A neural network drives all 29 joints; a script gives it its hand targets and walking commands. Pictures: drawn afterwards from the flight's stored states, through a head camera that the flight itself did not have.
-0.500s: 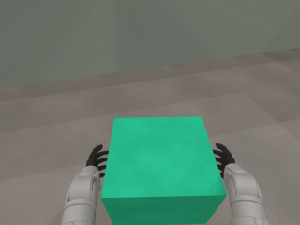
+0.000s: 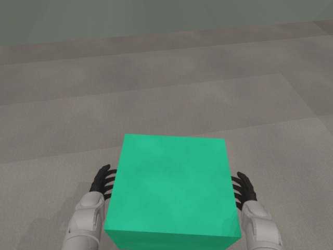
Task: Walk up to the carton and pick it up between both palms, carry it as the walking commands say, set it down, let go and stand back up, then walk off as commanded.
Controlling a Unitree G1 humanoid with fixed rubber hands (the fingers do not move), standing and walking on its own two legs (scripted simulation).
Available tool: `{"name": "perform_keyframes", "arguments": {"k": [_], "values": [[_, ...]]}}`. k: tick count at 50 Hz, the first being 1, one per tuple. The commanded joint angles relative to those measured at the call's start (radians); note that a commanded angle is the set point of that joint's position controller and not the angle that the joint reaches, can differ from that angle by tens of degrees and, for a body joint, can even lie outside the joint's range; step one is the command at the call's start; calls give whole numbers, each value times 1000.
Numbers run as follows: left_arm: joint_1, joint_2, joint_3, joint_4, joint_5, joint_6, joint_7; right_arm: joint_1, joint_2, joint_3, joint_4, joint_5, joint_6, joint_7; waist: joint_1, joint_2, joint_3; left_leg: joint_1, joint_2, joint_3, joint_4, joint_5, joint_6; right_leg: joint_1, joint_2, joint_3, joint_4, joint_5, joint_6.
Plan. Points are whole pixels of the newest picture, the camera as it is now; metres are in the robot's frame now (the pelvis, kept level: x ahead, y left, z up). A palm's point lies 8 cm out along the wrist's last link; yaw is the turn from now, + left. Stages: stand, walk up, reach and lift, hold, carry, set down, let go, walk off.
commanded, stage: set down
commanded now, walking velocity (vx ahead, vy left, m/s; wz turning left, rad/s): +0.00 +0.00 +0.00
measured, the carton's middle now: (171, 194) +0.29 +0.00 -0.12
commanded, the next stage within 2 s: none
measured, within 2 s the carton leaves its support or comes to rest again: neither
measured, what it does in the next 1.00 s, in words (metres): lowers itself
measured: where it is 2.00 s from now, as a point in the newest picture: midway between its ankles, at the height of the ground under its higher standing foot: outside the picture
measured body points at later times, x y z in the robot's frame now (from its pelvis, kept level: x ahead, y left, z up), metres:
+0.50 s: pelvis -0.07 +0.03 -0.06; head +0.09 +0.03 +0.36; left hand +0.28 +0.20 -0.14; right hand +0.28 -0.18 -0.15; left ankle -0.04 +0.12 -0.74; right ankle +0.00 -0.11 -0.74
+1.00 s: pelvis -0.09 -0.01 -0.14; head +0.13 -0.03 +0.25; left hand +0.33 +0.21 -0.22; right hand +0.33 -0.17 -0.24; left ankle -0.04 +0.12 -0.74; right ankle +0.00 -0.11 -0.74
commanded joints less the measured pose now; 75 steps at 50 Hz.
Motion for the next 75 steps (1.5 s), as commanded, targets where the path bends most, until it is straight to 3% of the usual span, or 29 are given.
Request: {"name": "perform_keyframes", "arguments": {"k": [1, 5, 10, 15, 18, 23, 29, 34, 40, 43, 46, 50, 54, 58, 61, 66, 75], "values": [[-488, -688, -569, -163, -180, -139, -231, -514, 867, 669, -158, 186, -144, 191, 44, -33, -542, -265, -85, -47, 12, 460, 28, 491, -37, 163, 156, 992, 60], [-466, -654, -585, -144, -192, -203, -222, -480, 813, 649, -122, 165, -216, 161, 22, -1, -625, -242, -81, -66, 84, 561, 7, 351, -14, 144, 209, 953, 54], [-526, -708, -629, -115, -228, -247, -200, -547, 688, 585, -101, 135, -276, 155, -62, 49, -708, -141, -58, -97, 194, 769, -32, 34, 45, 101, 261, 684, 18], [-626, -783, -638, -56, -246, -255, -163, -677, 596, 517, -70, 112, -297, 190, -129, 31, -750, -81, -34, -131, 253, 782, -56, -266, 82, 47, 305, 426, 14], [-726, -796, -629, -57, -243, -255, -141, -764, 623, 505, -24, 123, -291, 226, -121, 15, -799, -105, -26, -135, 281, 680, -64, -365, 82, 34, 344, 307, 11], [-931, -823, -593, -64, -236, -222, -143, -987, 706, 533, 8, 166, -255, 275, -58, 4, -942, -194, -43, -97, 331, 445, -53, -415, 70, 16, 425, 166, 8], [-1148, -850, -516, -3, -218, -135, -189, -1250, 773, 503, 69, 186, -173, 305, -18, 1, -953, -417, -70, -36, 373, 62, -12, -424, 60, 15, 497, -29, -1], [-1291, -833, -445, 52, -221, -86, -250, -1357, 880, 475, 124, 181, -115, 295, -8, -57, -982, -638, -93, 22, 444, -69, 27, -369, 62, 33, 530, -109, 11], [-1337, -774, -354, 168, -209, -69, -332, -1384, 960, 441, 147, 154, -81, 248, -6, -116, -1008, -873, -117, 56, 558, -87, 46, -306, 61, 80, 565, -112, 42], [-1334, -754, -348, 179, -220, -83, -364, -1387, 978, 474, 106, 161, -85, 218, 0, -137, -1089, -960, -129, 66, 609, -30, 44, -231, 58, 95, 601, 6, 57], [-1315, -754, -379, 152, -248, -102, -380, -1388, 979, 541, 27, 186, -100, 188, 3, -139, -1223, -1007, -139, 71, 648, 66, 36, -144, 56, 98, 658, 202, 67], [-1275, -740, -427, 85, -291, -123, -365, -1362, 942, 613, -58, 218, -124, 157, 2, -125, -1358, -1033, -147, 74, 682, 186, 19, -84, 56, 85, 733, 441, 72], [-1270, -725, -444, 59, -310, -137, -332, -1340, 877, 586, -49, 217, -145, 142, -23, -113, -1316, -1094, -148, 66, 697, 179, 5, -161, 63, 64, 777, 468, 60], [-1256, -713, -484, 31, -324, -158, -294, -1293, 841, 569, -15, 232, -173, 140, -39, -85, -1312, -1114, -142, 58, 726, 262, -11, -243, 76, 47, 835, 556, 45], [-1252, -720, -499, 39, -327, -165, -262, -1288, 805, 544, 32, 237, -191, 148, -40, -47, -1286, -1101, -139, 50, 747, 293, -26, -375, 87, 29, 870, 510, 33], [-1293, -745, -519, 36, -319, -164, -209, -1337, 738, 492, 83, 247, -214, 170, -51, 31, -1275, -938, -122, 22, 803, 358, -44, -703, 108, -12, 903, 300, 28], [-1517, -743, -551, -41, -332, -131, -141, -1575, 657, 482, 52, 296, -198, 204, -44, 82, -1440, -769, -110, 0, 903, 224, -52, -973, 101, -54, 1009, 54, 22]]}}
